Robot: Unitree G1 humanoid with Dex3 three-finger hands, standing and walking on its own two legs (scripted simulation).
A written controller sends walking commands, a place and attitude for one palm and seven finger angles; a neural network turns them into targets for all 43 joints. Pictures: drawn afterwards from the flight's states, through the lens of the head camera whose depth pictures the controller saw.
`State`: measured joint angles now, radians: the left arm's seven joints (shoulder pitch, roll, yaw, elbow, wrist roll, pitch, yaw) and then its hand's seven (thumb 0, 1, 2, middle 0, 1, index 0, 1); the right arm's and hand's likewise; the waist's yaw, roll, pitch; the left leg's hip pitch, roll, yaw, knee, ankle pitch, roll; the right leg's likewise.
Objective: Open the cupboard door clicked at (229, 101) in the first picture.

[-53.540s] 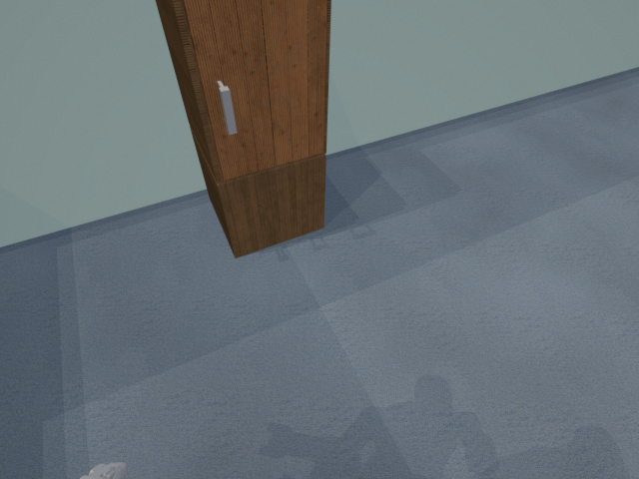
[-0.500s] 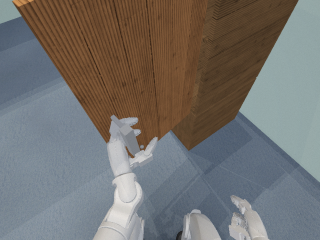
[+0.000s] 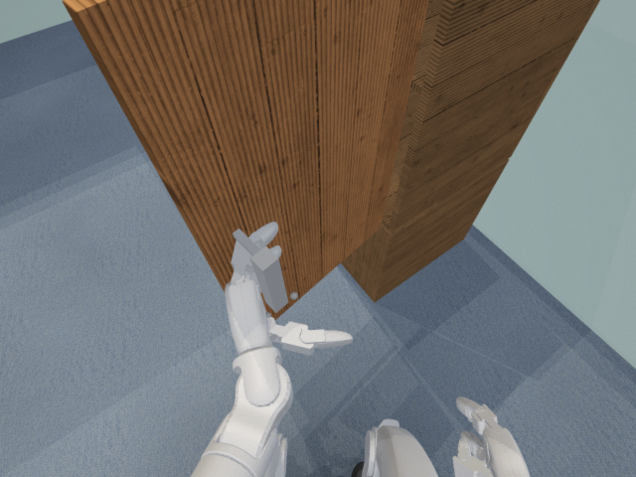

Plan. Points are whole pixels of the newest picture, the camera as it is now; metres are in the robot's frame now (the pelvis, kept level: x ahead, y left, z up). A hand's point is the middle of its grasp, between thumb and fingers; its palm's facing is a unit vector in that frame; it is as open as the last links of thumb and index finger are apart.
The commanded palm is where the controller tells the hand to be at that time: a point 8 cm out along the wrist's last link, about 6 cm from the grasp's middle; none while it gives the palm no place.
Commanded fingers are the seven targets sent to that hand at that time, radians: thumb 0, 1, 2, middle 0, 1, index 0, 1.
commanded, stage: slide the hand sideways off the handle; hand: left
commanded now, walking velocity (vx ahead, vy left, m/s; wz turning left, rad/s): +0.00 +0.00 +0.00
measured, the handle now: (260, 271) +0.37 +0.09 +0.02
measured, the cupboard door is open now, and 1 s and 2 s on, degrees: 98 100 100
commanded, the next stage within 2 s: draw the hand back to the body in 1.28 s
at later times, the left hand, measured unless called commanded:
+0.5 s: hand (285, 330) +0.29 +0.05 +0.02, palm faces -0.15 -0.99 +0.02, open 16.3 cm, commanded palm +0.26 +0.11 +0.02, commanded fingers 0.00 -0.50 0.30 -0.15 -0.30 -0.15 -0.30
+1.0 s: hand (250, 372) +0.24 +0.09 +0.02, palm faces -0.11 -0.99 +0.00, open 16.3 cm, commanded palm +0.21 +0.15 +0.02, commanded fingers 0.00 -0.50 0.30 -0.15 -0.30 -0.15 -0.30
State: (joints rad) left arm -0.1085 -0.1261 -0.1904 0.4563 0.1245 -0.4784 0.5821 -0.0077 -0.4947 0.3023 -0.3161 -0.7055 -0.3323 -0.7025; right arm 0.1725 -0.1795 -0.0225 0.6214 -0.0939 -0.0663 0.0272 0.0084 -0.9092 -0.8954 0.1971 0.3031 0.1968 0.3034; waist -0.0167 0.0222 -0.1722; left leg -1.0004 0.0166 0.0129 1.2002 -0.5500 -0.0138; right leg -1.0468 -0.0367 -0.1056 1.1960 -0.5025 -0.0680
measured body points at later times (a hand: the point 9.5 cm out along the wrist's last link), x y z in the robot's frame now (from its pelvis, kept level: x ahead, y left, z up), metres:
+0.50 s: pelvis +0.00 +0.02 -0.01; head +0.09 +0.01 +0.43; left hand +0.29 +0.11 +0.03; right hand +0.16 -0.21 -0.11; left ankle +0.01 +0.13 -0.64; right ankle +0.04 -0.08 -0.64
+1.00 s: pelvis +0.01 +0.02 -0.02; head +0.11 +0.00 +0.42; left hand +0.24 +0.14 +0.02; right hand +0.21 -0.20 -0.11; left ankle +0.01 +0.13 -0.64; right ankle +0.04 -0.08 -0.64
